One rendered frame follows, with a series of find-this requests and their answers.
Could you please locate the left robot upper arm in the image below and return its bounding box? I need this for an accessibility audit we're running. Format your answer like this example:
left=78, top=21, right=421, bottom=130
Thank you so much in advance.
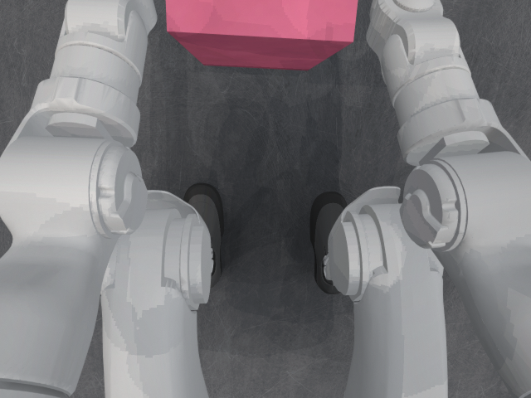
left=0, top=136, right=148, bottom=398

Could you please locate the right robot forearm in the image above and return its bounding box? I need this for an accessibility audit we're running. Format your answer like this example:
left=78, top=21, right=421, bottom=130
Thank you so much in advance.
left=366, top=0, right=531, bottom=166

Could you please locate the left robot forearm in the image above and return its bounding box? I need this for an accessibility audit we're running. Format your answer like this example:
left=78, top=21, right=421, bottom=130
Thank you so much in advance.
left=0, top=0, right=157, bottom=218

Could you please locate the right robot foot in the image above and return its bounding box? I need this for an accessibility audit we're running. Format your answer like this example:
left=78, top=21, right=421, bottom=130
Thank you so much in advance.
left=310, top=192, right=347, bottom=294

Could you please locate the right robot upper arm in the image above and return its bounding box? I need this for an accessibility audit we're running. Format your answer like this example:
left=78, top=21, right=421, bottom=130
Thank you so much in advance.
left=399, top=151, right=531, bottom=398

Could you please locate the right robot thigh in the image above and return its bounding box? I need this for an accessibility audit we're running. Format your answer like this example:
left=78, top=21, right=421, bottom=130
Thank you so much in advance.
left=333, top=203, right=448, bottom=398

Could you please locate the carton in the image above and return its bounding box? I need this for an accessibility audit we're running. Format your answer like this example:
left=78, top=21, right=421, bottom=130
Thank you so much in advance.
left=166, top=0, right=358, bottom=70

